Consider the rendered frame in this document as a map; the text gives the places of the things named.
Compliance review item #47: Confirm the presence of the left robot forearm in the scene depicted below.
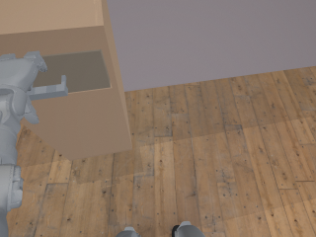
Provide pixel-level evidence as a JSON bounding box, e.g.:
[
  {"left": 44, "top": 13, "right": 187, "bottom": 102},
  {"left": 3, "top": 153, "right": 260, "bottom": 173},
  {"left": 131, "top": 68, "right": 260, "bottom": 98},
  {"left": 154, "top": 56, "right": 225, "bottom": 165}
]
[{"left": 0, "top": 85, "right": 28, "bottom": 166}]

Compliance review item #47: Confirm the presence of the robot left shin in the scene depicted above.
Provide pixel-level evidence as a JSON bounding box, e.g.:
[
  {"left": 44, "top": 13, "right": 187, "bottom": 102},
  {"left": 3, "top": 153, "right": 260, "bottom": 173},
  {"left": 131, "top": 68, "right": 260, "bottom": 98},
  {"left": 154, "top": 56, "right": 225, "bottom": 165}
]
[{"left": 124, "top": 226, "right": 135, "bottom": 232}]

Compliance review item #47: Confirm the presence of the handle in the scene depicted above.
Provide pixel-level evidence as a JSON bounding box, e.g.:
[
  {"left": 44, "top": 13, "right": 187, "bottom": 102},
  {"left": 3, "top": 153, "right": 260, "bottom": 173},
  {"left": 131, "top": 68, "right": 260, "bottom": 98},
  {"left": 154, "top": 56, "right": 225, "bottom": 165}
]
[{"left": 27, "top": 75, "right": 68, "bottom": 101}]

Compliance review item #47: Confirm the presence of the robot shin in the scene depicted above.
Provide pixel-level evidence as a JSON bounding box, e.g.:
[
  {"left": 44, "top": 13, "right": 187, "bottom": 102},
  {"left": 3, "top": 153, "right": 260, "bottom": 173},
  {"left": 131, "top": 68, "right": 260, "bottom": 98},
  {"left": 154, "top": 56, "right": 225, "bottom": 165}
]
[
  {"left": 178, "top": 221, "right": 191, "bottom": 229},
  {"left": 124, "top": 226, "right": 135, "bottom": 232}
]

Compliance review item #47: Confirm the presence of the robot left upper arm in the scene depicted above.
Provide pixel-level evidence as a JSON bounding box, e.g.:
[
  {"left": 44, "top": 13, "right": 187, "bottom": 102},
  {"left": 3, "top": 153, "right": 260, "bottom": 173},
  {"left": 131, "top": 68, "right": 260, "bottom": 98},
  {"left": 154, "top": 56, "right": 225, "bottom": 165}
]
[{"left": 0, "top": 163, "right": 24, "bottom": 237}]

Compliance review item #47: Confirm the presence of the cabinet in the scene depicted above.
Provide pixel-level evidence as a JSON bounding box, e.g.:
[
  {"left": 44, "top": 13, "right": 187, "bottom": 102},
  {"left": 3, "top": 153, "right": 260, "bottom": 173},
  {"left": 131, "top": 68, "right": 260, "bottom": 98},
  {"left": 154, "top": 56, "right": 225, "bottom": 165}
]
[{"left": 0, "top": 0, "right": 132, "bottom": 161}]

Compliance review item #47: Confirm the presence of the left robot hand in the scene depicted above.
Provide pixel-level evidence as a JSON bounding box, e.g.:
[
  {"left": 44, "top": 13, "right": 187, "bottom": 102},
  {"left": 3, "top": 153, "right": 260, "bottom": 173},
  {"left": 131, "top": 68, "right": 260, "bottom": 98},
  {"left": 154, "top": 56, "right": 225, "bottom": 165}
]
[{"left": 0, "top": 50, "right": 47, "bottom": 124}]

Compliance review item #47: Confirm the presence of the drawer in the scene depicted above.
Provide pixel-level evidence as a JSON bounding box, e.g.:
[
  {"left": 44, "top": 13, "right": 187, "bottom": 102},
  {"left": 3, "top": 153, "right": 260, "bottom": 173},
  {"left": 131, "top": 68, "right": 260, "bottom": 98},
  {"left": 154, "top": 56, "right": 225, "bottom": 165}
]
[{"left": 17, "top": 49, "right": 111, "bottom": 93}]

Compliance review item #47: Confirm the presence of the robot right shin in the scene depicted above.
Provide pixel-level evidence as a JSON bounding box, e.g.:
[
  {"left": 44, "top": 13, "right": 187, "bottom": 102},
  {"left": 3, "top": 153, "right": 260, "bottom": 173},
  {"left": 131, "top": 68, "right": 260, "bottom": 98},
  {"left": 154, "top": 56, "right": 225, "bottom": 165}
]
[{"left": 178, "top": 221, "right": 191, "bottom": 229}]

